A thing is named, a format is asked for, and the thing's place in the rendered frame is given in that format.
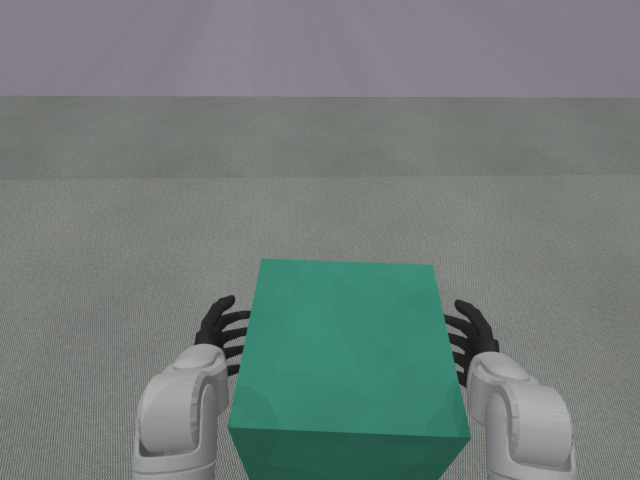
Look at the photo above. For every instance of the carton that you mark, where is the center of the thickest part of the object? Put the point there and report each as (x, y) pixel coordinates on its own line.
(347, 373)

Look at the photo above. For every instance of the left robot hand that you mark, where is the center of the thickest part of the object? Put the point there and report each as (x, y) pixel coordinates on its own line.
(213, 324)

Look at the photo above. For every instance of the robot right forearm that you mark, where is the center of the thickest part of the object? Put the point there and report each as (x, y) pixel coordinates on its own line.
(529, 429)

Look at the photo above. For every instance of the robot left forearm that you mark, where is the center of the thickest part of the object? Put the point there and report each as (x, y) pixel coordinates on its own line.
(177, 416)

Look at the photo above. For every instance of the right robot hand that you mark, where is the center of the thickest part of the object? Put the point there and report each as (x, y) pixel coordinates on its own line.
(479, 337)

